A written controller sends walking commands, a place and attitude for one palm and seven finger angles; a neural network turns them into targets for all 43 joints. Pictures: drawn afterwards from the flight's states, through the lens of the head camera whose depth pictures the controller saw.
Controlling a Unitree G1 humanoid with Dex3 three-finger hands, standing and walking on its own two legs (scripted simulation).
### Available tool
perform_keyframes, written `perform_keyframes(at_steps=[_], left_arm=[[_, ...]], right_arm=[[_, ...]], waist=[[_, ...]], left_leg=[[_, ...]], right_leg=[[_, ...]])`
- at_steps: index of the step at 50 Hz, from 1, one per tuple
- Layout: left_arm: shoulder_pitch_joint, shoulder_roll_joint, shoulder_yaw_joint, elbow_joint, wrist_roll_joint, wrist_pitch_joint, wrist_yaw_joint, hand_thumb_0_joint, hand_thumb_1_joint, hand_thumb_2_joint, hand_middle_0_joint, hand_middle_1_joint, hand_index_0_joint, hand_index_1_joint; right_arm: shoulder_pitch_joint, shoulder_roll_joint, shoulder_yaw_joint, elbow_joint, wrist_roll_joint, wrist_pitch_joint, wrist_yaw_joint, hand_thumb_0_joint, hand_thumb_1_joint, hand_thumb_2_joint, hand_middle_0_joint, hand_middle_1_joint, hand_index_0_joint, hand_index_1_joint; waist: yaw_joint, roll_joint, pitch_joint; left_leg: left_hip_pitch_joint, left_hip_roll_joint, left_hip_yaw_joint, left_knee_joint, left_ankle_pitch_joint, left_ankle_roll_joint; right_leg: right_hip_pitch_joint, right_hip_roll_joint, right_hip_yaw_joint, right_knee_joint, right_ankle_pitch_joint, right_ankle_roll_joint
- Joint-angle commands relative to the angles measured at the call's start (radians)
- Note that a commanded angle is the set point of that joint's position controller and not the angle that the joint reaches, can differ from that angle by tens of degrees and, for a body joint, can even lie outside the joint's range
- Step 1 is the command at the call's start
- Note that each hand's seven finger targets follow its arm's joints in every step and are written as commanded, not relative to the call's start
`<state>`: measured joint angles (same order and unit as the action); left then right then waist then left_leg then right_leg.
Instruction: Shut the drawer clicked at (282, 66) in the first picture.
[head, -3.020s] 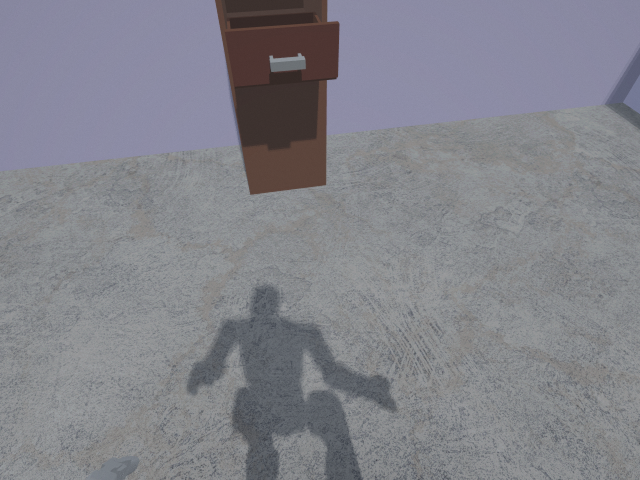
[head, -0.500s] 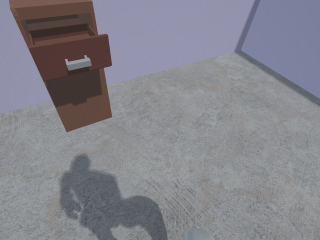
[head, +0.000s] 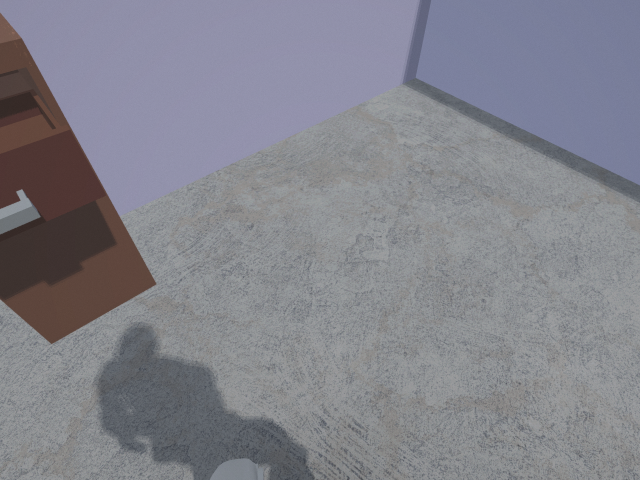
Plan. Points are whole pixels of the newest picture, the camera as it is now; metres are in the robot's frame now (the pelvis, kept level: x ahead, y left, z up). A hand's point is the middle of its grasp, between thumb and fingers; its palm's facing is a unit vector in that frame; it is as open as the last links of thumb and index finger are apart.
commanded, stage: walk to a spot facing it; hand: left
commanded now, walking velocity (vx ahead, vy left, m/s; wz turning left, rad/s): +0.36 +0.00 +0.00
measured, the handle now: out of the picture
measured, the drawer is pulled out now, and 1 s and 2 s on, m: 0.30 0.30 0.30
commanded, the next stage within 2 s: turn to face it in 0.22 s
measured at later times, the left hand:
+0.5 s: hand (166, 458) +0.19 +0.24 -0.18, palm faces +0.03 -0.99 -0.15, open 7.3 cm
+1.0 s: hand (180, 412) +0.25 +0.22 -0.15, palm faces +0.30 -0.92 -0.26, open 7.2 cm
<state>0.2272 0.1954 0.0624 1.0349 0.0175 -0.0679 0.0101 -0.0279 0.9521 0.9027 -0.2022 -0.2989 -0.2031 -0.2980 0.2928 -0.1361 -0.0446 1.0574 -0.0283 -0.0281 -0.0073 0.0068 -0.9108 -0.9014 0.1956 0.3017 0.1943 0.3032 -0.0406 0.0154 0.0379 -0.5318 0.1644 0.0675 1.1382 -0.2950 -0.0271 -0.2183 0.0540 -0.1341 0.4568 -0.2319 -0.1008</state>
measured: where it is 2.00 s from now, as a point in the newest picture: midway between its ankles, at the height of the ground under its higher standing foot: outside the picture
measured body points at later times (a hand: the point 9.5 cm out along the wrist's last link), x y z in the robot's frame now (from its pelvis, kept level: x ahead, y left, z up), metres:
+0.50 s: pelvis +0.17 +0.06 +0.00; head +0.18 +0.08 +0.45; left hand +0.19 +0.29 -0.16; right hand +0.21 -0.18 -0.14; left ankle +0.20 +0.15 -0.74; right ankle +0.18 -0.08 -0.68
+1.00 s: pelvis +0.21 +0.02 +0.00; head +0.24 +0.00 +0.45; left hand +0.23 +0.27 -0.13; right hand +0.34 -0.22 -0.16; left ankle +0.17 +0.16 -0.67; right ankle +0.23 -0.07 -0.74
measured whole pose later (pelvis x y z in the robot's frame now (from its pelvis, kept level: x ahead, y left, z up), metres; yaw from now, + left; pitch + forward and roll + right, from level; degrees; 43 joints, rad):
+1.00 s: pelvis +0.21 +0.02 +0.00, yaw +17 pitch +0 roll +2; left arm 0.18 0.16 0.04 0.93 0.03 0.00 0.02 -0.01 0.93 0.90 -0.20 -0.30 -0.20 -0.30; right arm 0.19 -0.24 -0.09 0.98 -0.02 0.07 0.02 0.00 -0.91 -0.90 0.19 0.30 0.19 0.30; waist -0.02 0.02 0.06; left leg -0.48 0.08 0.07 1.02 -0.40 -0.07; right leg -0.20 -0.14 -0.28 0.52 -0.30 -0.02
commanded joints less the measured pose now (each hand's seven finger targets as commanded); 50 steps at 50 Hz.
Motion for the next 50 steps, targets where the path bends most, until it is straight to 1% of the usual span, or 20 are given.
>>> perform_keyframes(at_steps=[1,8,10,12,13,14,15,18,21,25,30,33,34,35,36,37,38,40,43,50], left_arm=[[0.096,0.083,0.007,-0.011,0.003,-0.017,-0.003,0.000,0.900,0.900,-0.200,-0.300,-0.200,-0.300],[0.191,0.119,0.003,0.033,0.006,-0.012,-0.002,0.000,0.900,0.900,-0.200,-0.300,-0.200,-0.300],[0.187,0.125,0.006,0.037,0.006,-0.008,0.001,0.000,0.900,0.900,-0.200,-0.300,-0.200,-0.300],[0.166,0.113,0.003,0.036,-0.003,-0.005,0.000,0.000,0.900,0.900,-0.200,-0.300,-0.200,-0.300],[0.190,0.067,-0.002,0.023,-0.012,-0.002,-0.005,0.000,0.900,0.900,-0.200,-0.300,-0.200,-0.300],[0.176,0.040,-0.015,-0.002,-0.015,-0.006,-0.010,0.000,0.900,0.900,-0.200,-0.300,-0.200,-0.300],[0.133,0.073,-0.002,-0.010,-0.005,0.000,-0.003,0.000,0.900,0.900,-0.200,-0.300,-0.200,-0.300],[0.108,0.021,-0.001,0.018,0.007,0.023,-0.012,0.000,0.900,0.900,-0.200,-0.300,-0.200,-0.300],[0.172,-0.024,-0.012,0.036,0.004,0.049,-0.006,0.000,0.900,0.900,-0.200,-0.300,-0.200,-0.300],[0.100,-0.023,-0.008,-0.005,0.007,0.070,0.004,0.000,0.900,0.900,-0.200,-0.300,-0.200,-0.300],[0.004,0.016,0.008,-0.073,-0.001,0.077,0.010,0.000,0.900,0.900,-0.200,-0.300,-0.200,-0.300],[0.043,0.039,0.015,-0.081,-0.007,0.065,0.015,0.000,0.900,0.900,-0.200,-0.300,-0.200,-0.300],[0.063,0.076,0.020,-0.082,-0.004,0.055,0.018,0.000,0.900,0.900,-0.200,-0.300,-0.200,-0.300],[0.090,0.161,0.036,-0.082,0.009,0.046,0.027,0.000,0.900,0.900,-0.200,-0.300,-0.200,-0.300],[0.115,0.226,0.046,-0.096,0.007,0.049,0.029,0.000,0.900,0.900,-0.200,-0.300,-0.200,-0.300],[0.087,0.201,0.037,-0.107,0.004,0.051,0.030,0.000,0.900,0.900,-0.200,-0.300,-0.200,-0.300],[0.020,0.164,0.034,-0.121,0.002,0.046,0.034,0.000,0.900,0.900,-0.200,-0.300,-0.200,-0.300],[-0.055,0.123,0.017,-0.150,0.001,0.052,0.034,0.000,0.900,0.900,-0.200,-0.300,-0.200,-0.300],[-0.011,0.125,0.015,-0.146,0.002,0.048,0.031,0.000,0.900,0.900,-0.200,-0.300,-0.200,-0.300],[0.016,0.184,0.036,-0.153,0.016,0.067,0.026,0.000,0.900,0.900,-0.200,-0.300,-0.200,-0.300]], right_arm=[[0.038,-0.045,-0.011,-0.047,0.002,0.000,0.018,0.000,-0.900,-0.900,0.200,0.300,0.200,0.300],[-0.188,-0.073,-0.005,-0.120,0.005,-0.020,0.036,0.000,-0.900,-0.900,0.200,0.300,0.200,0.300],[-0.158,-0.087,-0.008,-0.111,0.006,-0.029,0.031,0.000,-0.900,-0.900,0.200,0.300,0.200,0.300],[0.036,-0.139,-0.021,-0.045,-0.002,-0.040,0.012,0.000,-0.900,-0.900,0.200,0.300,0.200,0.300],[0.177,-0.246,-0.046,-0.014,-0.015,-0.049,0.000,0.000,-0.900,-0.900,0.200,0.300,0.200,0.300],[0.254,-0.324,-0.058,-0.005,-0.005,-0.041,-0.005,0.000,-0.900,-0.900,0.200,0.300,0.200,0.300],[0.215,-0.285,-0.046,-0.018,0.000,-0.032,-0.009,0.000,-0.900,-0.900,0.200,0.300,0.200,0.300],[0.038,-0.150,-0.006,-0.047,0.005,-0.042,-0.016,0.000,-0.900,-0.900,0.200,0.300,0.200,0.300],[-0.003,-0.120,0.007,-0.038,0.015,-0.046,-0.020,0.000,-0.900,-0.900,0.200,0.300,0.200,0.300],[0.004,-0.150,-0.016,-0.049,0.010,-0.024,-0.018,0.000,-0.900,-0.900,0.200,0.300,0.200,0.300],[-0.001,-0.192,-0.038,-0.061,0.002,0.013,-0.013,0.000,-0.900,-0.900,0.200,0.300,0.200,0.300],[-0.020,-0.206,-0.049,-0.074,0.007,0.028,-0.009,0.000,-0.900,-0.900,0.200,0.300,0.200,0.300],[-0.024,-0.192,-0.051,-0.082,0.014,0.029,-0.004,0.000,-0.900,-0.900,0.200,0.300,0.200,0.300],[-0.004,-0.125,-0.042,-0.099,0.024,0.029,0.003,0.000,-0.900,-0.900,0.200,0.300,0.200,0.300],[-0.015,-0.110,-0.041,-0.132,0.016,0.035,0.001,0.000,-0.900,-0.900,0.200,0.300,0.200,0.300],[-0.021,-0.134,-0.048,-0.124,0.010,0.048,0.001,0.000,-0.900,-0.900,0.200,0.300,0.200,0.300],[-0.009,-0.139,-0.052,-0.109,0.009,0.061,0.007,0.000,-0.900,-0.900,0.200,0.300,0.200,0.300],[0.002,-0.127,-0.052,-0.093,0.008,0.069,0.016,0.000,-0.900,-0.900,0.200,0.300,0.200,0.300],[-0.034,-0.120,-0.049,-0.107,0.009,0.076,0.023,0.000,-0.900,-0.900,0.200,0.300,0.200,0.300],[-0.172,-0.127,-0.043,-0.183,0.011,0.080,0.035,0.000,-0.900,-0.900,0.200,0.300,0.200,0.300]], waist=[[0.022,-0.120,0.030],[0.083,-0.122,0.073],[0.058,-0.087,0.058],[-0.031,-0.003,-0.042],[-0.074,0.185,-0.158],[-0.078,0.333,-0.208],[-0.072,0.185,-0.138],[0.011,0.104,0.048],[0.067,0.119,0.017],[0.055,0.092,0.001],[0.037,0.154,-0.027],[0.068,0.103,-0.069],[0.079,0.037,-0.087],[0.086,-0.207,-0.128],[0.095,-0.338,-0.126],[0.086,-0.223,-0.110],[0.053,-0.266,-0.079],[0.018,-0.184,-0.033],[0.035,-0.177,-0.037],[0.070,-0.206,0.000]], left_leg=[[-0.010,0.015,0.006,-0.162,0.079,-0.019],[0.022,-0.040,0.054,-0.444,0.070,0.001],[0.130,-0.064,0.074,-0.529,0.055,0.014],[0.462,-0.080,0.072,-0.662,0.151,0.037],[0.701,0.142,-0.188,-0.702,0.248,0.108],[0.787,0.350,-0.403,-0.794,0.383,0.198],[0.678,0.363,-0.370,-0.831,0.330,0.224],[0.353,0.221,-0.176,-0.900,0.340,0.171],[0.244,0.129,-0.050,-0.897,0.473,0.159],[0.241,0.107,-0.095,-0.887,0.397,0.188],[0.283,0.108,-0.201,-0.834,0.334,0.196],[0.250,0.066,-0.215,-0.720,0.346,0.150],[0.188,0.012,-0.184,-0.646,0.285,0.100],[0.026,-0.100,-0.050,-0.455,0.034,0.027],[-0.047,-0.166,-0.009,-0.237,-0.306,-0.009],[-0.042,-0.135,-0.072,-0.075,-0.295,-0.008],[-0.049,-0.099,-0.093,-0.004,-0.243,-0.016],[-0.057,-0.085,-0.056,0.066,-0.134,-0.032],[-0.061,-0.087,-0.027,0.026,-0.098,-0.051],[0.044,-0.081,0.042,-0.241,-0.117,-0.044]], right_leg=[[-0.030,-0.270,0.210,-0.265,0.148,-0.085],[0.107,-0.296,0.227,-0.215,0.259,-0.064],[0.109,-0.294,0.221,-0.150,0.335,-0.054],[0.006,-0.215,0.149,0.123,0.438,-0.005],[-0.180,-0.109,0.073,0.389,0.176,0.051],[-0.338,-0.043,0.051,0.673,-0.336,0.075],[-0.364,-0.088,0.116,0.771,-0.351,0.063],[-0.317,-0.162,0.121,0.753,-0.176,0.096],[-0.179,-0.168,0.081,0.596,-0.128,0.128],[-0.165,-0.146,0.057,0.434,-0.093,0.156],[-0.151,-0.120,0.055,0.288,-0.123,0.166],[0.009,-0.101,0.046,0.046,0.002,0.164],[0.114,-0.147,0.085,-0.067,0.099,0.155],[0.273,-0.368,0.274,-0.140,0.237,0.101],[0.232,-0.560,0.398,-0.158,0.407,-0.009],[0.162,-0.550,0.340,-0.151,0.411,-0.050],[0.098,-0.502,0.282,-0.169,0.346,-0.031],[0.084,-0.419,0.139,-0.132,0.369,0.000],[0.125,-0.399,0.049,-0.110,0.432,0.006],[0.078,-0.445,-0.020,-0.090,0.334,-0.006]])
